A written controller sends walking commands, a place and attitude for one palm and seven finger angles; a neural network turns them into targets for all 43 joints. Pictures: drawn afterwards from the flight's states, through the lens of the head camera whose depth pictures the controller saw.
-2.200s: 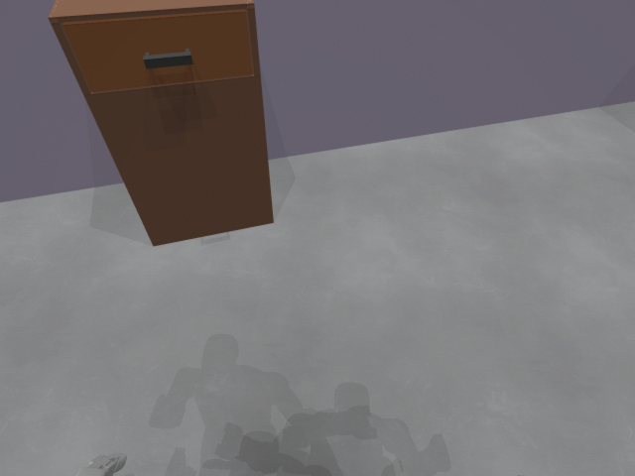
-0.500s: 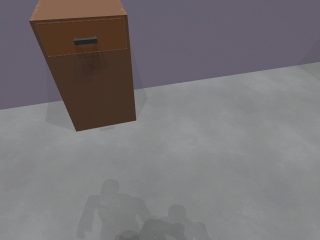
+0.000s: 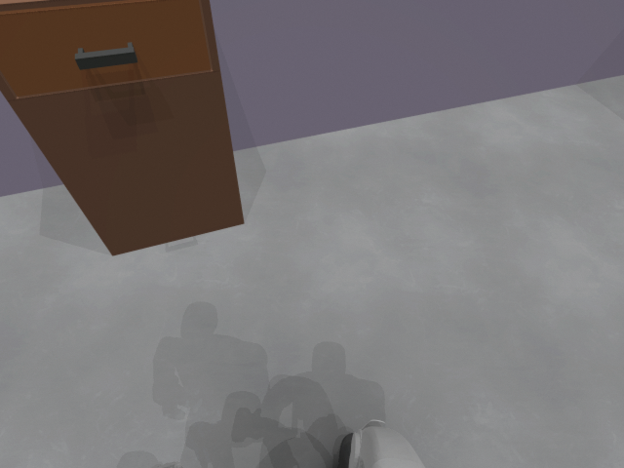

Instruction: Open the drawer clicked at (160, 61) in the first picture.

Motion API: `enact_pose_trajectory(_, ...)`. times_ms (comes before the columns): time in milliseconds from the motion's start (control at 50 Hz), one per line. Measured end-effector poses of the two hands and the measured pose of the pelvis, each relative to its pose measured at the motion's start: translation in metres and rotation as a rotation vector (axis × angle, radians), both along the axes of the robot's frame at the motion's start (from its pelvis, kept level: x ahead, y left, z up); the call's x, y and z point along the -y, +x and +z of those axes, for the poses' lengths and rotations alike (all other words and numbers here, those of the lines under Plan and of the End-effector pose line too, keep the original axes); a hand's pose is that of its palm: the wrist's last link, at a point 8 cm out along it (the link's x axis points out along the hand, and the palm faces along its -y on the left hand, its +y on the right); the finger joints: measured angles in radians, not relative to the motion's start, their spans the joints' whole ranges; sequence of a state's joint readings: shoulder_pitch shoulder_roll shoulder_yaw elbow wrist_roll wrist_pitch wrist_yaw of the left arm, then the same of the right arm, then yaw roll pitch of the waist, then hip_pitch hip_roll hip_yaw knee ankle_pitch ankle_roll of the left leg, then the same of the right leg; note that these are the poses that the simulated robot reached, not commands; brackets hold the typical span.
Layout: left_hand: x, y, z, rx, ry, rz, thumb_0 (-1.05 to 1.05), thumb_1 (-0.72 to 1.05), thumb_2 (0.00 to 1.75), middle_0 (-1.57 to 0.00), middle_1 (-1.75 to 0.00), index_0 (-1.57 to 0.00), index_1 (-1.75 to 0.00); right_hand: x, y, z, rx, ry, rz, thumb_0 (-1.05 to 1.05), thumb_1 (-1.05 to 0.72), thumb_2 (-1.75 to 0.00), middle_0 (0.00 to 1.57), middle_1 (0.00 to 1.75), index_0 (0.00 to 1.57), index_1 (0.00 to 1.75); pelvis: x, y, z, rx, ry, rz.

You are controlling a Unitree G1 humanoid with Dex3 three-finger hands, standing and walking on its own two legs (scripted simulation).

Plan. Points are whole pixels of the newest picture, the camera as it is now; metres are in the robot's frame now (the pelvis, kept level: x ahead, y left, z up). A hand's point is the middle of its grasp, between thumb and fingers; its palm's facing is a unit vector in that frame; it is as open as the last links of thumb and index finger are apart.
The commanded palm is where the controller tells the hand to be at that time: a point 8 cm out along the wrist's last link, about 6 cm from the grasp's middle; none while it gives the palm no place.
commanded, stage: walk to a spot facing it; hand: left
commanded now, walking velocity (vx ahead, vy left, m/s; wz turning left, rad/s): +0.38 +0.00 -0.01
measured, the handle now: (106, 53) +0.95 +0.48 +0.00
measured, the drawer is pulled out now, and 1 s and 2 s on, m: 0.00 0.00 0.00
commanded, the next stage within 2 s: turn to face it in 0.22 s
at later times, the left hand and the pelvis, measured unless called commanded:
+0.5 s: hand (198, 446) +0.18 +0.17 -0.18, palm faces +0.19 -0.97 -0.17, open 7.3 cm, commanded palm none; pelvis +0.21 +0.00 +0.00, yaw +8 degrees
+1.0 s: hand (185, 365) +0.29 +0.21 -0.16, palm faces +0.27 -0.93 -0.26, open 7.3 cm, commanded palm none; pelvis +0.27 +0.00 +0.00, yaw +14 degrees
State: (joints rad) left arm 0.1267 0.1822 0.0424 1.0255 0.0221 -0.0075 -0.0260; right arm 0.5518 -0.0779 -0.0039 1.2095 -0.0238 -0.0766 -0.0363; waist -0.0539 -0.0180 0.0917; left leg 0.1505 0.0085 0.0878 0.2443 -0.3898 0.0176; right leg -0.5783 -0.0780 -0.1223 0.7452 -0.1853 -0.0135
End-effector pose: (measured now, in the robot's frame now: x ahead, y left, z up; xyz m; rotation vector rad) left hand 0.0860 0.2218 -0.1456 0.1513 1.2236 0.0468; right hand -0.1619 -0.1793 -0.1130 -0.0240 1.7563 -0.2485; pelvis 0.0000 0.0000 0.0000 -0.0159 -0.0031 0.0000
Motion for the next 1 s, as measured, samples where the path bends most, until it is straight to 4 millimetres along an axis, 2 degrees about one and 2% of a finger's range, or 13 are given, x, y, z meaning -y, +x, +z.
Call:
enact_pose_trajectory(80, 0.019, 0.082, -0.005, 0.113, 0.016, -0.032, 0.0, 0.91, 0.9, -0.2, -0.3, -0.2, -0.3, 0.013, 0.035, -0.018, -0.034, 0.017, -0.025, 0.0, -0.9, -0.9, 0.2, 0.3, 0.21, 0.3, 0.016, 0.049, -0.017, 0.007, 0.008, -0.002)
enact_pose_trajectory(120, 0.025, 0.106, -0.005, 0.163, 0.026, -0.018, 0.0, 0.91, 0.9, -0.2, -0.3, -0.2, -0.3, 0.026, 0.067, -0.028, -0.015, 0.02, -0.017, 0.0, -0.9, -0.9, 0.2, 0.3, 0.21, 0.3, 0.024, 0.068, -0.022, 0.017, 0.007, 0.002)
enact_pose_trajectory(160, 0.028, 0.115, -0.002, 0.173, 0.029, 0.011, 0.0, 0.91, 0.9, -0.2, -0.3, -0.2, -0.3, 0.041, 0.112, -0.035, 0.057, 0.007, 0.008, 0.0, -0.9, -0.9, 0.2, 0.3, 0.21, 0.3, 0.029, 0.084, -0.019, 0.036, 0.004, 0.015)
enact_pose_trajectory(240, 0.027, 0.11, 0.006, 0.111, 0.049, 0.073, -0.01, 0.92, 0.9, -0.2, -0.3, -0.21, -0.3, 0.067, 0.225, -0.037, 0.269, -0.031, 0.085, 0.0, -0.91, -0.9, 0.2, 0.29, 0.2, 0.3, 0.032, 0.115, -0.006, 0.045, 0.0, 0.031)
enact_pose_trajectory(300, 0.015, 0.102, 0.011, 0.054, 0.079, 0.111, -0.02, 0.95, 0.9, -0.2, -0.3, -0.21, -0.3, 0.075, 0.305, -0.031, 0.412, -0.046, 0.141, 0.0, -0.91, -0.9, 0.2, 0.29, 0.2, 0.3, 0.031, 0.138, 0.0, 0.04, -0.008, 0.054)
enact_pose_trajectory(340, 0.011, 0.096, 0.012, 0.012, 0.082, 0.133, -0.02, 0.95, 0.9, -0.2, -0.3, -0.21, -0.3, 0.076, 0.351, -0.024, 0.479, -0.054, 0.175, 0.0, -0.92, -0.9, 0.2, 0.29, 0.2, 0.3, 0.028, 0.154, 0.003, 0.035, -0.012, 0.07)
enact_pose_trajectory(440, 0.008, 0.084, 0.003, -0.088, 0.048, 0.204, -0.01, 0.93, 0.9, -0.2, -0.3, -0.2, -0.3, 0.067, 0.438, -0.013, 0.554, -0.057, 0.277, 0.0, -0.93, -0.9, 0.2, 0.29, 0.2, 0.3, 0.015, 0.191, 0.003, 0.025, -0.022, 0.111)
enact_pose_trajectory(540, 0.001, 0.074, -0.017, -0.186, -0.002, 0.295, 0.0, 0.92, 0.9, -0.2, -0.3, -0.2, -0.3, 0.035, 0.504, -0.017, 0.561, -0.051, 0.398, 0.0, -0.92, -0.9, 0.2, 0.29, 0.2, 0.3, -0.009, 0.227, -0.009, 0.021, -0.031, 0.157)
enact_pose_trajectory(600, -0.009, 0.076, -0.023, -0.236, -0.012, 0.329, 0.0, 0.92, 0.9, -0.2, -0.3, -0.2, -0.3, 0.016, 0.526, -0.019, 0.571, -0.048, 0.433, 0.0, -0.92, -0.9, 0.2, 0.29, 0.2, 0.3, -0.021, 0.238, -0.013, 0.021, -0.016, 0.167)
enact_pose_trajectory(680, -0.025, 0.097, -0.014, -0.22, 0.006, 0.333, 0.0, 0.91, 0.9, -0.2, -0.3, -0.2, -0.3, 0.001, 0.536, -0.012, 0.574, -0.049, 0.421, -0.01, -0.92, -0.9, 0.2, 0.29, 0.2, 0.3, -0.028, 0.247, -0.004, 0.022, -0.015, 0.175)
enact_pose_trajectory(840, -0.046, 0.152, 0.006, -0.081, 0.064, 0.337, 0.0, 0.91, 0.9, -0.2, -0.3, -0.2, -0.3, 0.008, 0.544, -0.007, 0.557, -0.038, 0.422, -0.01, -0.93, -0.9, 0.2, 0.3, 0.21, 0.3, -0.025, 0.258, 0.006, 0.01, 0.0, 0.21)
enact_pose_trajectory(920, -0.041, 0.171, 0.013, -0.037, 0.093, 0.331, 0.0, 0.91, 0.9, -0.2, -0.3, -0.2, -0.3, 0.018, 0.54, -0.015, 0.537, -0.014, 0.408, -0.01, -0.92, -0.9, 0.2, 0.3, 0.21, 0.3, -0.014, 0.262, 0.005, 0.007, 0.013, 0.226)
enact_pose_trajectory(1000, -0.027, 0.182, 0.019, 0.005, 0.123, 0.33, 0.0, 0.91, 0.9, -0.2, -0.3, -0.2, -0.3, 0.034, 0.532, -0.03, 0.505, 0.021, 0.392, 0.0, -0.91, -0.9, 0.2, 0.3, 0.21, 0.3, 0.003, 0.265, 0.0, 0.006, 0.036, 0.242)
